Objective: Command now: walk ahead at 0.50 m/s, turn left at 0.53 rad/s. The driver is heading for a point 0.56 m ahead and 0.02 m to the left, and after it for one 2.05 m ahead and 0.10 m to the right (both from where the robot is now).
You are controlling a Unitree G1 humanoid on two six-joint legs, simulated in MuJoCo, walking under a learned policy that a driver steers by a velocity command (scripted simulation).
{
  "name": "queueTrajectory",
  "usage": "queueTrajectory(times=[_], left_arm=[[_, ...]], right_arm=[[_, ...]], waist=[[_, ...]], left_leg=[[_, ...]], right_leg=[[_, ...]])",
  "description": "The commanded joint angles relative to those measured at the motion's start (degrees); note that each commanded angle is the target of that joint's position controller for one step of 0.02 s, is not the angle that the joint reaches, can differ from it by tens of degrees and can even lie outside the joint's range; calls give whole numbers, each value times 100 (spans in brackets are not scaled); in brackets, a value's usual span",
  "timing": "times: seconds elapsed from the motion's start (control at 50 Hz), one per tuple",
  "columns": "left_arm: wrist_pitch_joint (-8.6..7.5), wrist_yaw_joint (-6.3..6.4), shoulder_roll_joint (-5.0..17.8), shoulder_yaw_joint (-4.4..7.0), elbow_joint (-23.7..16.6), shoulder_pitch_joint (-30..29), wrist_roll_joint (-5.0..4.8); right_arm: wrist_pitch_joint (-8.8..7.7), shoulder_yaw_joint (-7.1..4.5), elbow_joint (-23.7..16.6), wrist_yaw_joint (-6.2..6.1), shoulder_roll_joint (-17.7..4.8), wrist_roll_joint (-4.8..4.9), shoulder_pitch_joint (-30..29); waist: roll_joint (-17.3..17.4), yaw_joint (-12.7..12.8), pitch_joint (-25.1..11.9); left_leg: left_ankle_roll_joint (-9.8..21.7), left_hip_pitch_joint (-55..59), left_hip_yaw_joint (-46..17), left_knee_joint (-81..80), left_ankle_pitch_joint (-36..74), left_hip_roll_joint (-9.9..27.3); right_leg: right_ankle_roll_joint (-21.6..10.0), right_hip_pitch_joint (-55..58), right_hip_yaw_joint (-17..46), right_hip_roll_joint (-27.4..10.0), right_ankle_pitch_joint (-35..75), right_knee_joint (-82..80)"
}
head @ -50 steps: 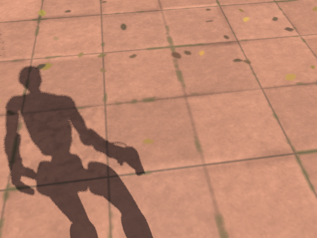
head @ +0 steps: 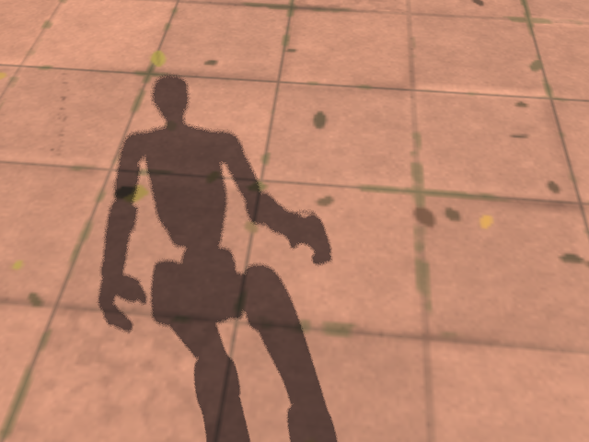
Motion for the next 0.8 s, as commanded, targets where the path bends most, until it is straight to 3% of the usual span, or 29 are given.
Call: queueTrajectory(times=[0.02, 0.04, 0.06, 0.1, 0.16, 0.24, 0.3, 0.34, 0.38, 0.4, 0.42, 0.44, 0.46, 0.48, 0.5, 0.52, 0.54, 0.56, 0.62, 0.72, 0.76, 0.8], left_arm=[[-397, -29, 755, 137, -828, -542, -34], [-329, 11, 813, 198, -816, -473, 76], [-239, 9, 793, 219, -837, -363, 117], [-110, 25, 636, 209, -897, -285, 166], [-55, 62, 493, 161, -1136, -883, 197], [-130, -48, 305, 60, -1258, -1624, 119], [-204, -148, 459, 90, -1404, -1996, 61], [-251, -195, 592, 137, -1473, -2024, 64], [-284, -198, 694, 192, -1425, -1672, 61], [-300, -171, 819, 273, -1272, -1116, 86], [-314, -137, 1054, 353, -1144, -271, 158], [-281, -117, 1534, 491, -1011, 574, 212], [-215, -175, 1308, 468, -763, 953, 54], [-186, -167, 907, 344, -831, 657, -36], [-125, -146, 747, 274, -917, 239, 10], [-96, -162, 647, 217, -933, -53, 68], [-110, -171, 542, 173, -949, -224, 108], [-119, -184, 517, 158, -943, -311, 125], [-161, -179, 687, 203, -818, -238, 66], [-66, -104, 887, 249, -578, 104, -10], [-29, -98, 946, 254, -456, 341, -42], [47, -80, 937, 240, -333, 489, -33]], right_arm=[[-44, -242, -176, -80, -781, 8, 956], [-44, -189, -283, -88, -615, -25, 663], [-41, -172, -359, -101, -572, -60, 548], [-67, -205, -370, -142, -666, -36, 573], [-56, -261, -304, -255, -860, -7, 842], [-8, -213, -136, -314, -778, 26, 1246], [4, -202, 8, -309, -810, 30, 1521], [28, -209, 54, -321, -839, 13, 1568], [69, -226, 60, -331, -886, 0, 1454], [81, -197, 23, -329, -815, -7, 1341], [70, -111, -81, -313, -633, -59, 1235], [-5, 6, -112, -308, -286, -37, 1888], [-66, 50, -65, -293, -300, 44, 2106], [-94, -65, -128, -275, -792, 118, 1565], [-97, -64, -273, -263, -816, 95, 1000], [-98, -57, -349, -249, -726, 0, 725], [-84, -85, -342, -250, -669, -65, 734], [-57, -76, -300, -242, -561, -52, 874], [-10, -27, -297, -260, -346, -69, 859], [-88, 60, -492, -223, -150, -75, -72], [-115, 68, -578, -175, -144, -35, -432], [-152, 59, -682, -120, -156, -42, -702]], waist=[[-155, -379, -903], [-132, -155, -684], [7, 0, -615], [117, 94, -545], [207, -71, -364], [446, -483, -383], [493, -639, -256], [534, -590, -228], [675, -351, -277], [627, -51, -566], [403, 342, -1296], [-779, 352, -2225], [-1815, 383, -2417], [-1058, 473, -1499], [-537, 401, -854], [-265, 239, -364], [-326, 68, -246], [-464, -52, -232], [-535, -127, -251], [-414, 182, -164], [-418, 338, -96], [-431, 401, 3]], left_leg=[[1209, 3136, -2908, -1844, 664, 1718], [1120, 2458, -2503, -1978, 1150, 1520], [1115, 2019, -2354, -2122, 1349, 1383], [1163, 1532, -2032, -2244, 1844, 1241], [1002, 1213, -1667, -2252, 2007, 996], [659, 1341, -1446, -2119, 1298, 844], [653, 1893, -1822, -1873, 1050, 1172], [595, 2356, -2115, -1620, 1186, 1407], [483, 2574, -2204, -1292, 1904, 1468], [364, 2543, -2026, -734, 2723, 1217], [181, 2007, -1749, 453, 2610, 911], [-248, 111, -1157, 2520, 852, 125], [-415, -1220, -1116, 3658, -2184, -177], [-376, -1803, -1307, 4090, -1940, 199], [-362, -1841, -1023, 4013, -1430, 494], [-376, -1715, -867, 3613, -1071, 692], [-394, -1429, -852, 3244, -811, 884], [-425, -1140, -796, 3042, -683, 958], [-570, -1074, -593, 2432, -307, 1027], [-665, -918, -402, 606, 1158, 950], [-666, -754, -315, 122, 1459, 836], [-611, -666, -270, -234, 1496, 696]], right_leg=[[-123, -3070, 659, -325, 561, 788], [-61, -2652, 638, -478, 763, 395], [3, -2331, 645, -540, 872, 205], [190, -2155, 515, -528, 1064, -213], [386, -2241, 387, -375, 1958, -1315], [337, -1758, 267, -95, 3359, -2991], [169, -1863, 349, -50, 3266, -3440], [-13, -1912, 376, -17, 2782, -3671], [-223, -1481, 256, 82, 2332, -3863], [-392, -687, 136, 183, 2440, -4079], [-745, 737, 639, -373, 2728, -3843], [-1589, 3021, 2544, -1572, 2420, -3775], [-1965, 3591, 4380, -2177, 1056, -4614], [-1686, 2951, 4084, -2015, 74, -4836], [-1460, 2126, 3299, -1779, 196, -4953], [-1403, 1328, 2775, -1530, 723, -5172], [-1331, 880, 2423, -1332, 1211, -5307], [-1292, 592, 2126, -1158, 1558, -5433], [-1395, 364, 1489, -1027, 2566, -5659], [-1192, 524, 769, -815, 3076, -5720], [-1149, 636, 699, -843, 2948, -5668], [-1083, 865, 686, -915, 3578, -5398]])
